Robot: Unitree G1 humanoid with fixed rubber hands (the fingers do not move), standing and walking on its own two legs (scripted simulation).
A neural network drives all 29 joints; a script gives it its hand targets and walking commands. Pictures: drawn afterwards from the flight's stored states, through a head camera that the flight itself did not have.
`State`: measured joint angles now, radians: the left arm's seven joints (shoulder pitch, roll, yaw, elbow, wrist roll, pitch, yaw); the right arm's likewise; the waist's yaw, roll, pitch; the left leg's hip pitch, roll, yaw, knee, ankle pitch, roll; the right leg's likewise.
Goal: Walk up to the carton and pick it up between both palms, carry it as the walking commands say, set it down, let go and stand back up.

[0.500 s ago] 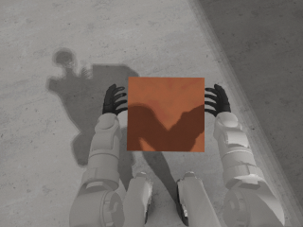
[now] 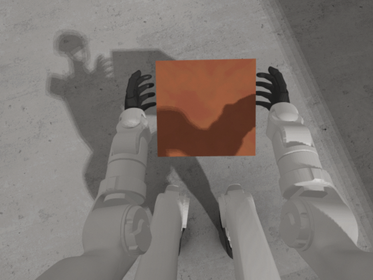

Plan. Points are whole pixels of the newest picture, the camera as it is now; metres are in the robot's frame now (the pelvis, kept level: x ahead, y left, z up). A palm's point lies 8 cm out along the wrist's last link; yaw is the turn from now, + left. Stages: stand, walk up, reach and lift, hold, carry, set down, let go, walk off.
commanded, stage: set down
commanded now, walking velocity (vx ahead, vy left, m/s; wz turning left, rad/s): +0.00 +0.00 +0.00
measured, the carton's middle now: (204, 111) +0.48 -0.01 -0.17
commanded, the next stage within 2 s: none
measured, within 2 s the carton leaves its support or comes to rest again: neither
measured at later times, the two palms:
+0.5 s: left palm (147, 113) +0.47 +0.14 -0.17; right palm (266, 109) +0.48 -0.16 -0.18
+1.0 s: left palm (153, 115) +0.50 +0.14 -0.25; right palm (256, 111) +0.51 -0.16 -0.26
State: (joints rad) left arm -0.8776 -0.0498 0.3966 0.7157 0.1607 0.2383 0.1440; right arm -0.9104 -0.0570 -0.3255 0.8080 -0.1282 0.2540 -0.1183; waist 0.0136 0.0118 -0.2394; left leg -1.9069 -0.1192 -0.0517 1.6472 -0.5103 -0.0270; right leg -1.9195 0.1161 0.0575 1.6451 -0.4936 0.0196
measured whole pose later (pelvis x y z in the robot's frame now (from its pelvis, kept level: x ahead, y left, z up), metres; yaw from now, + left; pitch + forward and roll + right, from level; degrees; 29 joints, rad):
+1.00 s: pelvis -0.01 +0.00 -0.12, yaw +0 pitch +47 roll +2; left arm -1.18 0.09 0.34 0.82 0.04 0.21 0.16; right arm -1.24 -0.21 -0.21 0.94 -0.02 0.22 -0.13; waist 0.02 0.02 0.02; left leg -2.29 -0.14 -0.03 2.04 -0.57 -0.06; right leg -2.32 0.14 0.04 2.04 -0.54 0.03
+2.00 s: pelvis -0.02 +0.00 -0.17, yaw +0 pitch +32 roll +1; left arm -1.40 0.21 0.24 1.05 -0.08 0.16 0.13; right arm -1.44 -0.33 -0.11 1.16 0.11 0.14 -0.08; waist 0.02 0.02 0.39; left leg -2.21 -0.10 0.02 2.27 -0.62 -0.02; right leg -2.23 0.07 -0.01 2.26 -0.60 -0.01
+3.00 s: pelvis +0.00 +0.00 -0.18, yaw +0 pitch +33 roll +1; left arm -1.41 0.23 0.29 1.08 -0.01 0.11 0.04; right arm -1.44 -0.32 -0.18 1.15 0.05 0.09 -0.01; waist 0.02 0.01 0.42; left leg -2.21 -0.08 0.03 2.33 -0.69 -0.01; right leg -2.24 0.05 -0.03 2.32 -0.65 -0.03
